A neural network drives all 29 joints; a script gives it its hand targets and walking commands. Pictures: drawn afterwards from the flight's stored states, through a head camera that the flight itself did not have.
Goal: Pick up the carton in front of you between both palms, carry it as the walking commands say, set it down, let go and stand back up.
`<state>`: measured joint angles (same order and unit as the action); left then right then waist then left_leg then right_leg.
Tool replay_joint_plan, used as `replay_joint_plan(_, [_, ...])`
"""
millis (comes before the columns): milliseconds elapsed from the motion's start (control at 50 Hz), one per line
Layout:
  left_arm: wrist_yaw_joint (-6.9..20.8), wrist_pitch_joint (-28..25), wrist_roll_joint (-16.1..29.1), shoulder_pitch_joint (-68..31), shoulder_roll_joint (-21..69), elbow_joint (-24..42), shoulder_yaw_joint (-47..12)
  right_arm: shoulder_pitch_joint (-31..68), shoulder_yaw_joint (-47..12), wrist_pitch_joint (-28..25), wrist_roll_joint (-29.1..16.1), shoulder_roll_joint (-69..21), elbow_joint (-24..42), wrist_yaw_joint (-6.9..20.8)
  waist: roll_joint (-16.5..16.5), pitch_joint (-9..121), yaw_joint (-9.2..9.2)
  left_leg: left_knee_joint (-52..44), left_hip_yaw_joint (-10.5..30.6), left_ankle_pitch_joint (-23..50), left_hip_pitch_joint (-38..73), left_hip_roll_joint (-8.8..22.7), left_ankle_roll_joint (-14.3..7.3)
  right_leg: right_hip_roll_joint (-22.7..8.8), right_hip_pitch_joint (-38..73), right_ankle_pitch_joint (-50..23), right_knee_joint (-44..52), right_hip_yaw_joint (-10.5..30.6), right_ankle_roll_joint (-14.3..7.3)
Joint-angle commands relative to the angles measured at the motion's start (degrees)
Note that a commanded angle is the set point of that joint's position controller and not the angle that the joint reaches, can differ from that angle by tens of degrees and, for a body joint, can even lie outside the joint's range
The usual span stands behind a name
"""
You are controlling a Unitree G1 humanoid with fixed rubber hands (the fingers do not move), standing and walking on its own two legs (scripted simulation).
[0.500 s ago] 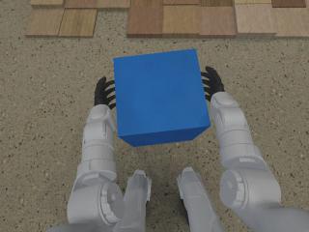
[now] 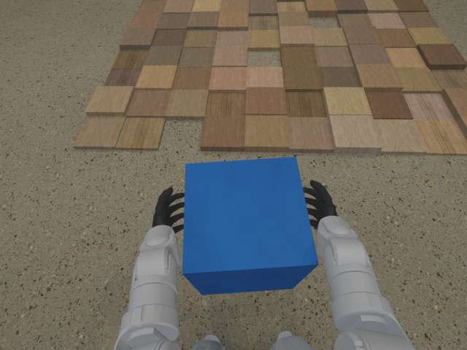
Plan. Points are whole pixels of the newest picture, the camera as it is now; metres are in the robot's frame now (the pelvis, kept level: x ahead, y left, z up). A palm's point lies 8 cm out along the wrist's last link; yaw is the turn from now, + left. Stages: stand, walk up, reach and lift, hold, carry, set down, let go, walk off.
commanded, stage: reach and lift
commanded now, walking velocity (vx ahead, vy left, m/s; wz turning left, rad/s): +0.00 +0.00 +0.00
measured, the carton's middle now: (244, 232) +0.35 +0.00 -0.09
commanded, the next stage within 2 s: hold in 1.30 s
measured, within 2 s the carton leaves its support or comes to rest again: neither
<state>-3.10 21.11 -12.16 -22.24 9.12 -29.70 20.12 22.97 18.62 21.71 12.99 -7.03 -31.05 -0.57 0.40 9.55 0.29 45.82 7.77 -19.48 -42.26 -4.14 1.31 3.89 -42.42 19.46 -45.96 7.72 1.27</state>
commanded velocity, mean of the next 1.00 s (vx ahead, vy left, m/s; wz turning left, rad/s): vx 0.00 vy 0.00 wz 0.00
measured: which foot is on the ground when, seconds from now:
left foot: down 0.00-1.00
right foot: down 0.00-1.00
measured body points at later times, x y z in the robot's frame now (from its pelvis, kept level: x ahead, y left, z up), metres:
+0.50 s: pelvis +0.00 +0.00 +0.04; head -0.03 +0.00 +0.49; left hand +0.31 +0.15 +0.05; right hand +0.31 -0.15 +0.05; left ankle +0.02 +0.13 -0.70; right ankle +0.02 -0.13 -0.70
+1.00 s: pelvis +0.01 +0.00 +0.04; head -0.02 +0.00 +0.49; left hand +0.32 +0.15 +0.07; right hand +0.32 -0.15 +0.06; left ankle +0.02 +0.13 -0.70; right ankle +0.02 -0.13 -0.70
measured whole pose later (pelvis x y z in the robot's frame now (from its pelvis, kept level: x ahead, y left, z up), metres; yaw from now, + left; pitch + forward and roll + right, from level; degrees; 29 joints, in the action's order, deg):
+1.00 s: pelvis +0.01 +0.00 +0.04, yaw +0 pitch -4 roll +0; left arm -0.4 37.2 -16.1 -16.0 8.9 -19.1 14.6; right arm 15.4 13.8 38.0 16.0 -8.8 -18.5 0.1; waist 0.1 0.9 -0.1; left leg 23.3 8.0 -12.3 -7.0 -2.4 0.6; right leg 2.3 -6.9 12.1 -23.0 7.7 0.6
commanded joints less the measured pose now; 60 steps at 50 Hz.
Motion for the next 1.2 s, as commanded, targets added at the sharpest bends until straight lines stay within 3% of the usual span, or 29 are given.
replay_joint_plan(0, [14.64, 1.27, 8.51, -25.90, 57.89, -1.91, -35.57, 26.32, -33.89, 0.09, -8.97, -58.01, 0.56, 13.26, -0.33, 24.30, -0.20, -9.57, -2.96, 19.63, 20.12, -2.29, -0.17, 2.61, 21.34, -19.44, 9.23, -3.15, -0.82])
replay_joint_plan(200, [15.77, 8.94, 10.50, -16.89, 56.95, 6.00, -39.42, 18.26, -38.80, 7.91, -11.54, -56.73, 10.02, 13.33, 0.15, 12.01, -0.36, -20.81, -2.80, 22.75, 33.33, -1.32, -0.06, 1.65, 34.19, -22.11, 21.10, -3.02, -0.55])
replay_joint_plan(300, [16.57, 12.18, 9.22, -16.68, 54.95, 5.45, -35.99, 17.39, -35.04, 11.29, -10.19, -55.70, 9.33, 13.90, -0.07, 3.08, -0.56, -24.28, -3.05, 14.81, 33.35, -1.08, -0.40, 1.45, 34.32, -14.48, 24.22, -3.37, -0.89])
replay_joint_plan(400, [17.58, 12.42, 8.24, -22.63, 55.87, 4.44, -33.50, 23.44, -32.53, 11.63, -9.37, -56.69, 7.94, 14.96, -0.02, 1.34, -0.37, -23.92, -3.40, 8.14, 32.23, -0.66, -0.98, 1.13, 33.33, -7.90, 23.84, -3.66, -1.27])
replay_joint_plan(580, [17.83, 12.73, 8.70, -26.90, 56.53, 4.92, -34.48, 27.29, -33.54, 11.97, -9.59, -57.71, 8.40, 15.00, -0.25, 4.99, -0.42, -23.50, -3.80, 8.60, 34.02, -0.85, -0.98, 1.12, 35.19, -8.76, 23.51, -3.94, -0.98])
replay_joint_plan(940, [17.28, 14.83, 10.06, -20.28, 54.68, 10.84, -36.69, 20.52, -35.51, 14.19, -10.94, -56.37, 13.96, 14.30, -0.41, 5.95, -0.42, -25.31, -3.61, 19.17, 38.69, -1.50, -0.45, 1.54, 40.12, -19.55, 25.53, -3.53, -0.30])
replay_joint_plan(1180, [16.93, 16.54, 10.91, -18.30, 54.12, 14.12, -37.88, 18.66, -36.64, 15.83, -11.84, -55.23, 17.43, 14.23, -0.21, 4.68, -0.45, -26.22, -3.33, 21.03, 40.25, -1.53, -0.15, 1.79, 41.03, -20.72, 26.35, -3.45, -0.31])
